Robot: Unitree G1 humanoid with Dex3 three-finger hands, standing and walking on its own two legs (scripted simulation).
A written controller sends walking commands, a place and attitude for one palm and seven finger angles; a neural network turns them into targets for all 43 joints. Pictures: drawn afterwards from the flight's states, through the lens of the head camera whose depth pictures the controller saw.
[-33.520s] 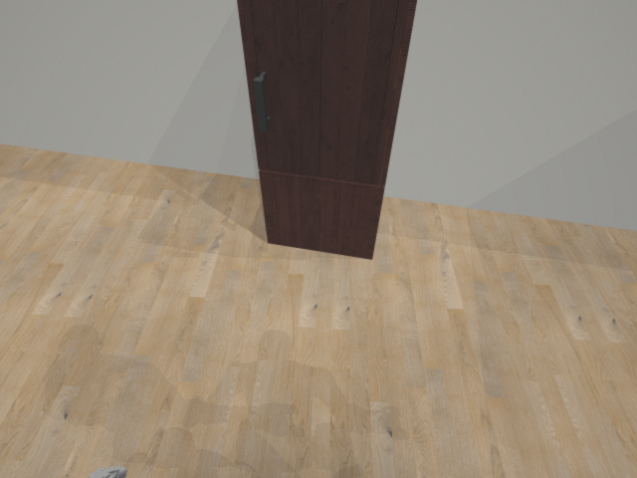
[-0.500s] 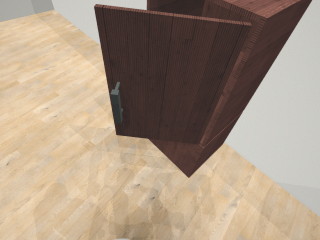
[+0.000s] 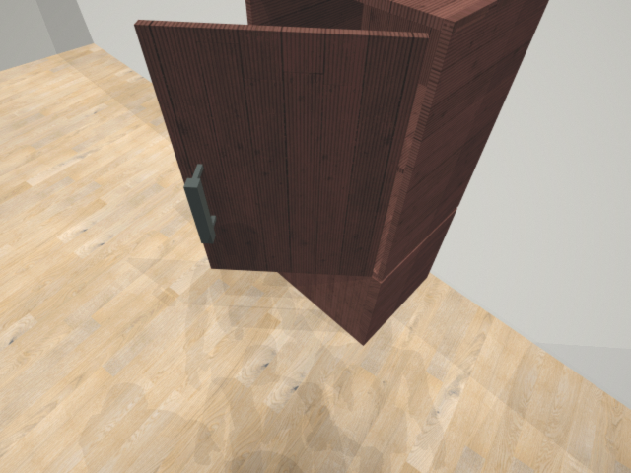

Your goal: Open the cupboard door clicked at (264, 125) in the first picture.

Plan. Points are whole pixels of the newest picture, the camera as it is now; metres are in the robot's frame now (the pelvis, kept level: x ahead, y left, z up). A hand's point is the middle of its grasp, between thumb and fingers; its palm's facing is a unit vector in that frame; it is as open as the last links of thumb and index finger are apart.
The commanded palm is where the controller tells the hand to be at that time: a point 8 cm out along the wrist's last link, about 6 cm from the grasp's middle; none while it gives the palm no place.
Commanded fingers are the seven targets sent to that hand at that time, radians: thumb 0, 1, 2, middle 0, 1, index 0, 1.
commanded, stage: come to a stop and stand still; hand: left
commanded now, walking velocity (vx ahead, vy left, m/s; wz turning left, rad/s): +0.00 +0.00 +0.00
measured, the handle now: (203, 204) +0.60 +0.25 -0.07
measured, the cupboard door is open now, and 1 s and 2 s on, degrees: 41 41 41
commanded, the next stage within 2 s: look again from close up in 0.24 s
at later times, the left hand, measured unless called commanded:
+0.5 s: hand out of the picture +0.05 +0.23 -0.15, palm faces +0.01 -0.95 -0.31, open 7.4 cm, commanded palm none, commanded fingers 0.00 0.90 0.90 -0.20 -0.30 -0.20 -0.30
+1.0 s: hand out of the picture -0.01 +0.24 -0.15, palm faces -0.01 -0.96 -0.29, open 7.4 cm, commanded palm none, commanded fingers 0.00 0.90 0.90 -0.20 -0.30 -0.20 -0.30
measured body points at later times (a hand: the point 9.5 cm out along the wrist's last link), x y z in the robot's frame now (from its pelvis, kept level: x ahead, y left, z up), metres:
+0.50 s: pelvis -0.01 +0.00 +0.00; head -0.03 +0.00 +0.45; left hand +0.05 +0.28 -0.13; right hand +0.06 -0.28 -0.13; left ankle -0.01 +0.11 -0.73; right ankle +0.00 -0.11 -0.73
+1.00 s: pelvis -0.05 +0.01 +0.01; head -0.07 +0.02 +0.46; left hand -0.01 +0.29 -0.13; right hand +0.00 -0.26 -0.13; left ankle -0.01 +0.11 -0.73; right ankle +0.00 -0.11 -0.73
